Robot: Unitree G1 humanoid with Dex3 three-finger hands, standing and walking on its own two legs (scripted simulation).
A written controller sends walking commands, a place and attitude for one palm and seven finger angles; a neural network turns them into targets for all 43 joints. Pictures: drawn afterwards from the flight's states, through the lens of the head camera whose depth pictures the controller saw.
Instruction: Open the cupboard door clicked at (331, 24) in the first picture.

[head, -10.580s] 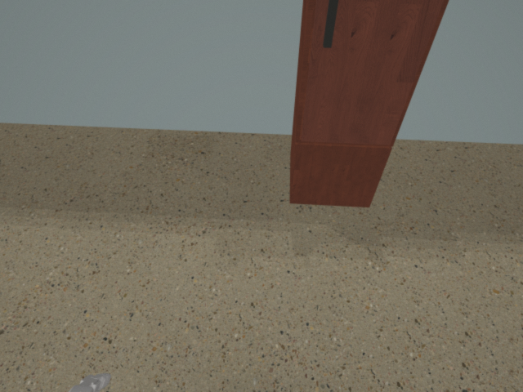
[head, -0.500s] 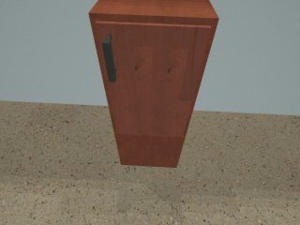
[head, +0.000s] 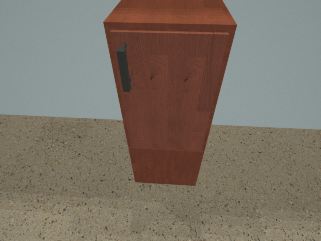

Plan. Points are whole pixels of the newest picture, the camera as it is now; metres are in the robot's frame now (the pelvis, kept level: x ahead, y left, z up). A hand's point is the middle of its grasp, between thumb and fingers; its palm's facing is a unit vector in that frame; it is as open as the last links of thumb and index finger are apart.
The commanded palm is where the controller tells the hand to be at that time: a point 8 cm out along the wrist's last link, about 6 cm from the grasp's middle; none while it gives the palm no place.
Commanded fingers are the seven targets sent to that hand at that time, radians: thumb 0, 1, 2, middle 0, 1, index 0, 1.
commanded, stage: look again from close up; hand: left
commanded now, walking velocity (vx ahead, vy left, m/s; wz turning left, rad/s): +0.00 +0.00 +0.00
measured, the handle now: (125, 68) +0.61 +0.15 +0.14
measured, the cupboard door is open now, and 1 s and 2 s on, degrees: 0 0 0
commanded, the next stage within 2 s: shuffle to correct the standing spot in 0.16 s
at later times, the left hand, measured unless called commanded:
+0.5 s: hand out of the picture -0.02 +0.15 -0.17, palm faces +0.05 -0.99 -0.15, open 7.4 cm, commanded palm none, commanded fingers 0.00 0.90 0.90 -0.20 -0.30 -0.20 -0.30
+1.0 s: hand out of the picture +0.06 +0.14 -0.17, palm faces +0.07 -0.98 -0.16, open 7.4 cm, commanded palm none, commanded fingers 0.00 0.90 0.90 -0.20 -0.30 -0.20 -0.30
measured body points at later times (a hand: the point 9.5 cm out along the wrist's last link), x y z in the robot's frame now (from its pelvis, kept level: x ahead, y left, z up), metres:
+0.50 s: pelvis +0.01 -0.01 +0.00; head +0.00 -0.01 +0.45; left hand -0.02 +0.20 -0.16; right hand -0.01 -0.23 -0.16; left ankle +0.01 +0.08 -0.74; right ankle +0.02 -0.12 -0.73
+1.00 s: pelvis +0.08 -0.01 +0.01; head +0.10 +0.00 +0.46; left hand +0.06 +0.19 -0.16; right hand +0.10 -0.24 -0.15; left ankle +0.03 +0.07 -0.73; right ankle +0.03 -0.12 -0.73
